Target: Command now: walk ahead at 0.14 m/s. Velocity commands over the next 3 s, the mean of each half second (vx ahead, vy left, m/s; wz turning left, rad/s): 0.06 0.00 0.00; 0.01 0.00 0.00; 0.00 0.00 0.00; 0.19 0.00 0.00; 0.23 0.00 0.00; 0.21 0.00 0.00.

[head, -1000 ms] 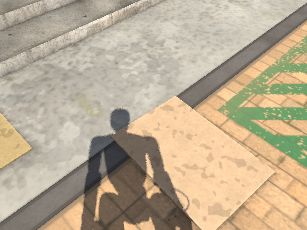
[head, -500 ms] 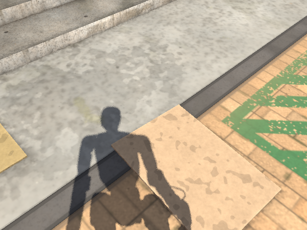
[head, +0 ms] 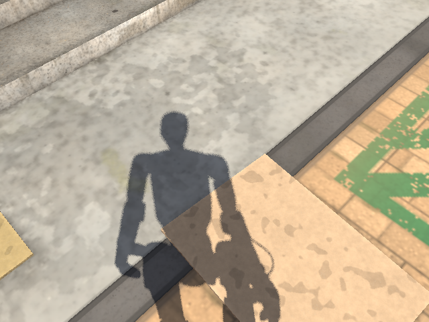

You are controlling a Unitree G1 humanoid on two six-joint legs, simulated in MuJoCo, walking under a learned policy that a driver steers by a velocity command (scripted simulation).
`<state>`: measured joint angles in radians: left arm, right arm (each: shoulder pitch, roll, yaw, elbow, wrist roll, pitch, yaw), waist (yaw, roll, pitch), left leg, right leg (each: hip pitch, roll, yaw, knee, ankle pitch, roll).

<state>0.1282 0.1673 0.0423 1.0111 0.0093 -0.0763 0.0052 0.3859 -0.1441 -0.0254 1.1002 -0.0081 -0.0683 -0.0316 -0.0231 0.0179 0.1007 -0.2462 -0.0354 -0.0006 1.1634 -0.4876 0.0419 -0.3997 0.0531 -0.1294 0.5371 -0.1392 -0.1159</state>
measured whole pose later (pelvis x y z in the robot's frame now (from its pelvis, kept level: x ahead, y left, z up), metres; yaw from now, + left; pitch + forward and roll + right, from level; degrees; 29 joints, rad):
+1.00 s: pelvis +0.09 +0.03 +0.02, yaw -1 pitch -2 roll +0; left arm 0.32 0.11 0.00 1.16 0.01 -0.02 0.04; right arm 0.33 -0.11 0.01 1.15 -0.01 -0.02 -0.05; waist 0.01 0.00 0.03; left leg -0.10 -0.02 0.03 0.38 -0.26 0.03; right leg -0.16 0.03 -0.08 0.38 -0.19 -0.05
